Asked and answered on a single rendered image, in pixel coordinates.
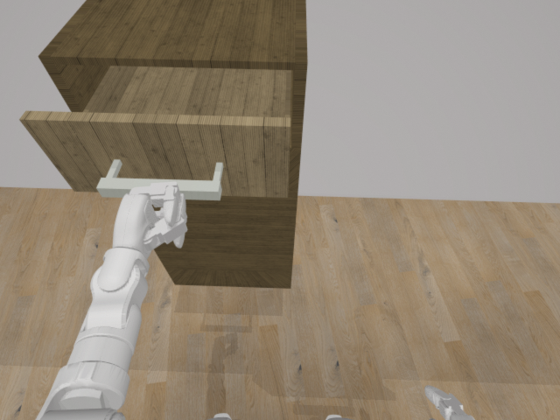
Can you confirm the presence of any drawer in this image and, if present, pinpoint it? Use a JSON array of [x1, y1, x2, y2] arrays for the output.
[[19, 66, 291, 198]]

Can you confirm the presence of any robot left forearm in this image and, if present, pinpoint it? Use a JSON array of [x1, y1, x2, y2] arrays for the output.
[[36, 247, 150, 420]]

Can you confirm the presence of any handle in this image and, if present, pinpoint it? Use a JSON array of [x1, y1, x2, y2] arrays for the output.
[[96, 159, 223, 200]]

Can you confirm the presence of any cabinet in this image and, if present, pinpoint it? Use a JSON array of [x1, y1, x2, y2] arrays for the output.
[[38, 0, 308, 289]]

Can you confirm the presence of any robot left hand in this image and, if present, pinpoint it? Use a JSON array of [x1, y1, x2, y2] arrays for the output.
[[112, 182, 187, 259]]

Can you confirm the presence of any robot right hand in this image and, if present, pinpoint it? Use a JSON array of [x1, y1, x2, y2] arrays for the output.
[[424, 385, 475, 420]]

